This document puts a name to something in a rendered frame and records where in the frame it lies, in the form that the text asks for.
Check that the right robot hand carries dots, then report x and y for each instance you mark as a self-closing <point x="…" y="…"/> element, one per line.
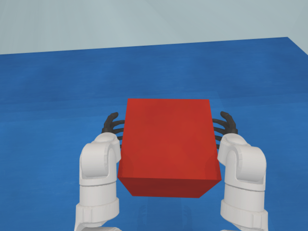
<point x="230" y="126"/>

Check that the left robot hand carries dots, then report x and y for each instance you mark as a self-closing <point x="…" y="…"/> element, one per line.
<point x="109" y="125"/>

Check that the right robot forearm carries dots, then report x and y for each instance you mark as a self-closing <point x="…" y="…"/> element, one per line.
<point x="245" y="180"/>

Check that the left robot forearm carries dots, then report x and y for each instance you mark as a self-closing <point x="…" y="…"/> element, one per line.
<point x="98" y="202"/>

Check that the carton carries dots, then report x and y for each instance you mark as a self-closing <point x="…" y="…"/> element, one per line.
<point x="169" y="148"/>

